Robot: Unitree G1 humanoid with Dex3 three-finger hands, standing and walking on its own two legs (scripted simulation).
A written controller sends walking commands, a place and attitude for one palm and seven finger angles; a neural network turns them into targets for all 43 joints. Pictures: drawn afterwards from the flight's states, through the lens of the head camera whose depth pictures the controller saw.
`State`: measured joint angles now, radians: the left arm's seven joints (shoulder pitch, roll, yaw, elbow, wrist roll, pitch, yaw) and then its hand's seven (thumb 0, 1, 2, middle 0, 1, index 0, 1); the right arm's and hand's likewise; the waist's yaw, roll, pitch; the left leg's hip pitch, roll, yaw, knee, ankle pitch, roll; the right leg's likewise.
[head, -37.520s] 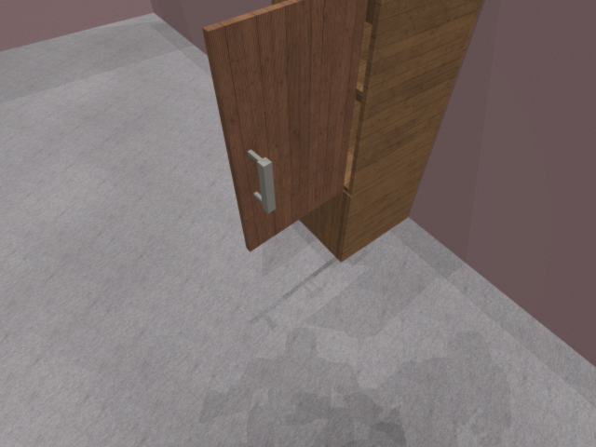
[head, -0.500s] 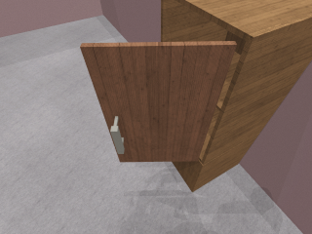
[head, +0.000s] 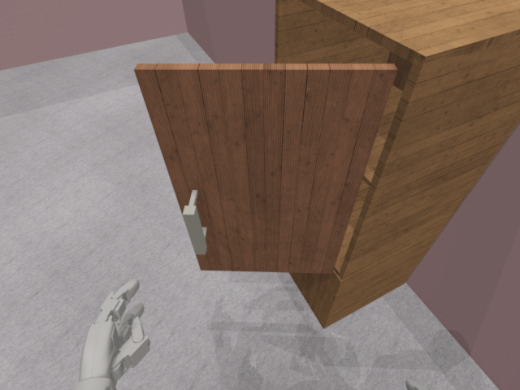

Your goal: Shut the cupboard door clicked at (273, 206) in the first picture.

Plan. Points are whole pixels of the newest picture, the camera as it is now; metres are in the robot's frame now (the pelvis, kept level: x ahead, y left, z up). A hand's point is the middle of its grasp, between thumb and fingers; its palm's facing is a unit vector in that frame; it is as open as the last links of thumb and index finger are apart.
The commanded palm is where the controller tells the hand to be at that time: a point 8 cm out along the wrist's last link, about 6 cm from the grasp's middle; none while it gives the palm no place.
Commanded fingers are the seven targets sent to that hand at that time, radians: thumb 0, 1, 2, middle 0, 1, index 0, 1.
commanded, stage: raise the hand and make a fist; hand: left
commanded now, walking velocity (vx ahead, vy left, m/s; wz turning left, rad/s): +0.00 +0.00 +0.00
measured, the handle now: (197, 223) +0.46 +0.14 -0.06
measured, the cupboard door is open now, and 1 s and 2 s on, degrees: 61 61 61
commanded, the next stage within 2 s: bring the fist close to the handle in 1.74 s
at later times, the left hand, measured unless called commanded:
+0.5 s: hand (156, 376) +0.17 +0.17 -0.06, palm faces -0.09 -1.00 -0.03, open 4.9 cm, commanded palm +0.14 +0.23 -0.05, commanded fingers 0.00 0.90 0.90 -0.82 -0.98 -0.82 -0.98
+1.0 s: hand (134, 370) +0.18 +0.20 -0.06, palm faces -0.04 -1.00 -0.03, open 3.2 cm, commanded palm +0.16 +0.25 -0.05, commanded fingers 0.00 0.90 0.90 -1.28 -1.48 -1.28 -1.48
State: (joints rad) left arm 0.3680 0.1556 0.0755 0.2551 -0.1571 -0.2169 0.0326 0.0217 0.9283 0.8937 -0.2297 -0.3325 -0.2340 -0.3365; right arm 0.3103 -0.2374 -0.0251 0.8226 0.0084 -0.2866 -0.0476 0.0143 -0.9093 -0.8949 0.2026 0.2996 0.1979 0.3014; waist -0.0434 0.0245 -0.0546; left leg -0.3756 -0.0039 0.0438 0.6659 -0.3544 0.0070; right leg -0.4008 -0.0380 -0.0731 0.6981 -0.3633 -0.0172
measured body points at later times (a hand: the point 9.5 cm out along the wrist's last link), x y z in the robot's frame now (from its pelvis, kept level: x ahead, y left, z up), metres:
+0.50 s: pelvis -0.05 -0.01 -0.11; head +0.03 -0.01 +0.33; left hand +0.17 +0.22 -0.05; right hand +0.16 -0.21 -0.19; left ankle -0.01 +0.12 -0.72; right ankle +0.00 -0.10 -0.72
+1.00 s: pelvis -0.04 +0.02 -0.10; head +0.04 +0.04 +0.34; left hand +0.17 +0.26 -0.05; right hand +0.16 -0.22 -0.16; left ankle -0.01 +0.12 -0.72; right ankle +0.00 -0.10 -0.72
